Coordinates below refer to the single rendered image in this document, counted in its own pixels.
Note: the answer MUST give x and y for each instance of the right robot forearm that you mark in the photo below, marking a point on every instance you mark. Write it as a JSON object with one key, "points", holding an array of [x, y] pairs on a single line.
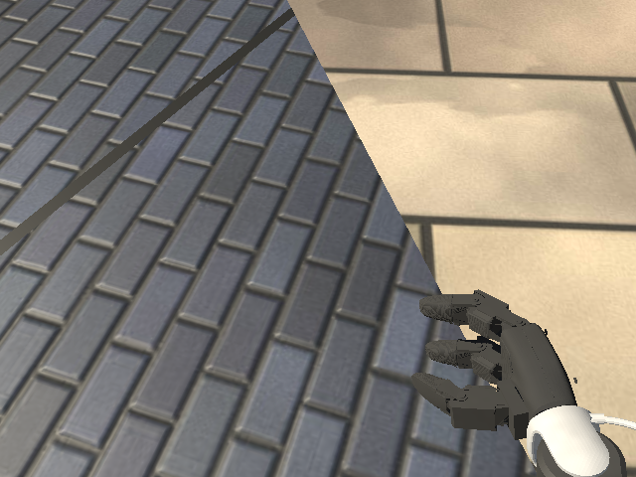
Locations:
{"points": [[562, 442]]}

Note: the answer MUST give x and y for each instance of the right robot hand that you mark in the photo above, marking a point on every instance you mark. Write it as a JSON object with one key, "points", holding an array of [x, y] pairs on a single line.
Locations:
{"points": [[529, 375]]}

